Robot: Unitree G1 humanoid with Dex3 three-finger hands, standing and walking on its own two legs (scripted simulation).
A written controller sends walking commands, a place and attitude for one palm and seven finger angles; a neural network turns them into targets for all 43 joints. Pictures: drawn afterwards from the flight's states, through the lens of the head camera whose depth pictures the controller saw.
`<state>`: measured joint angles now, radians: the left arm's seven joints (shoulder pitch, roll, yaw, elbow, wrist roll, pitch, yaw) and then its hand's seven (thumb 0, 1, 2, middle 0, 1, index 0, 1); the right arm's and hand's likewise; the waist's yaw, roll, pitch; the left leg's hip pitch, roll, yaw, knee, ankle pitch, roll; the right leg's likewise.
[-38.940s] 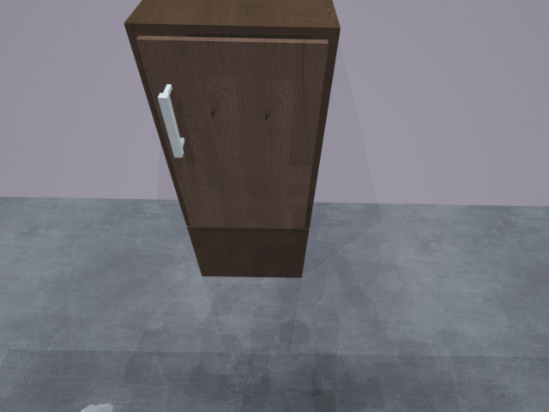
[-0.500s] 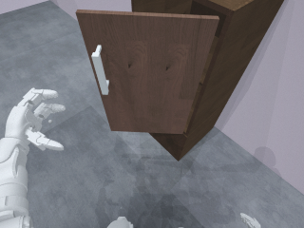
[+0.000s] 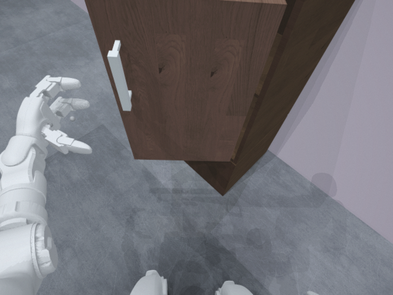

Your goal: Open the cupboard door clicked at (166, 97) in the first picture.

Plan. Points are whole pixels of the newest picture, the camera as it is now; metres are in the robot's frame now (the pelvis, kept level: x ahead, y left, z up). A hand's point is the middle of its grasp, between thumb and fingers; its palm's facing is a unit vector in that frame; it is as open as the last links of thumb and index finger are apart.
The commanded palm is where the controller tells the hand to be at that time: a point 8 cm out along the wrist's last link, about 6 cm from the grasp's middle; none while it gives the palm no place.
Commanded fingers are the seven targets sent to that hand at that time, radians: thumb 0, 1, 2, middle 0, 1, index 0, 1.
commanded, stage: move the hooked fingers beside the handle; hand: left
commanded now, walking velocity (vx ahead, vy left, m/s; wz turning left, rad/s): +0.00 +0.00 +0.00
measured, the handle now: (122, 78) +0.57 +0.17 +0.08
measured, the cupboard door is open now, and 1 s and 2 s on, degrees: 45 44 44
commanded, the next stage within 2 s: slide the fingers in behind the handle in 1.30 s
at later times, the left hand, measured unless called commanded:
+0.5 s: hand (97, 89) +0.52 +0.21 +0.09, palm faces -0.01 -1.00 -0.01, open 14.0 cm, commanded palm +0.50 +0.26 +0.08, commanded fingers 0.00 -0.50 0.30 -0.30 -1.20 -0.30 -1.20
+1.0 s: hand (95, 91) +0.52 +0.22 +0.08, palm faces -0.01 -1.00 +0.00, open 13.9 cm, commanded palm +0.50 +0.26 +0.08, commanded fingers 0.00 -0.50 0.30 -0.30 -1.20 -0.30 -1.20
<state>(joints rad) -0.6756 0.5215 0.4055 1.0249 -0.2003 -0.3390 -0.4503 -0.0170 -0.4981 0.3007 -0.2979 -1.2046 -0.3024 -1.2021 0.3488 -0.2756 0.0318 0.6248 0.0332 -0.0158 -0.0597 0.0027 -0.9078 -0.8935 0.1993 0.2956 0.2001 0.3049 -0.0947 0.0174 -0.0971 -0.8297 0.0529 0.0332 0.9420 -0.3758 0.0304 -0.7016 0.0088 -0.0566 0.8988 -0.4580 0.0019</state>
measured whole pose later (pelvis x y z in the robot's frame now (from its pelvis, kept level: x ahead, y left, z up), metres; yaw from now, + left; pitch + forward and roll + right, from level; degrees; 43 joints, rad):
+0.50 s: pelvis +0.00 +0.00 -0.01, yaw -2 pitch +21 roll -3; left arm -0.96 0.64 0.45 1.24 -0.09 -0.33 -0.35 -0.02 -0.50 0.30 -0.30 -1.20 -0.30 -1.20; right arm 0.42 -0.28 0.04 0.64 0.01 0.06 -0.04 0.00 -0.91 -0.89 0.20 0.30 0.20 0.30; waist -0.19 0.03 -0.10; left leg -0.97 0.08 0.03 1.01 -0.40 0.03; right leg -0.84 0.03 -0.05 0.95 -0.47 0.00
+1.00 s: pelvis +0.02 -0.01 -0.01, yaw -2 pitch +21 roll -4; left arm -0.89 0.61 0.45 1.18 -0.11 -0.33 -0.37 -0.02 -0.50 0.30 -0.30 -1.20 -0.30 -1.20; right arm 0.39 -0.27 0.03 0.62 0.01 0.09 -0.03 0.00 -0.91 -0.89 0.20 0.30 0.20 0.30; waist -0.17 0.03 -0.11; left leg -0.95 0.08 0.02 1.00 -0.42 0.02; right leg -0.82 0.04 -0.06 0.94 -0.48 -0.01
